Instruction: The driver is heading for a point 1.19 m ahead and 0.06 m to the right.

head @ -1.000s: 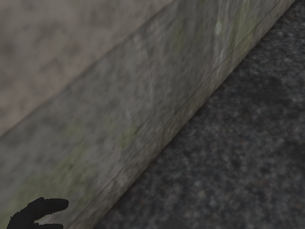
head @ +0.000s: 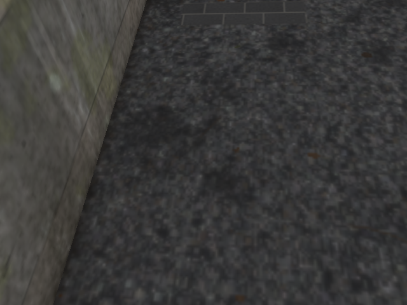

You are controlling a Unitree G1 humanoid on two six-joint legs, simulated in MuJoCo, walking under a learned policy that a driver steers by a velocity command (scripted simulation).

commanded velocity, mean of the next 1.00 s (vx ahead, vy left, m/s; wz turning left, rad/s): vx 0.14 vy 0.00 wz -0.13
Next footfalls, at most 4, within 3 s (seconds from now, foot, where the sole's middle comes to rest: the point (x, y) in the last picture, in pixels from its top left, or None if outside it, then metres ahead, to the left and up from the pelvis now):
0.22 left None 0.09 0.15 -0.78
1.16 left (204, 295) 0.46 0.09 -0.78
1.50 right None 0.41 -0.14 -0.78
2.72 right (269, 189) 0.83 -0.16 -0.78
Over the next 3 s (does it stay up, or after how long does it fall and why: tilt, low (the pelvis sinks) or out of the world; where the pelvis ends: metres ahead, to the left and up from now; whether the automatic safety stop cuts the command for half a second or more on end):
stays up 0.81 -0.07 0.01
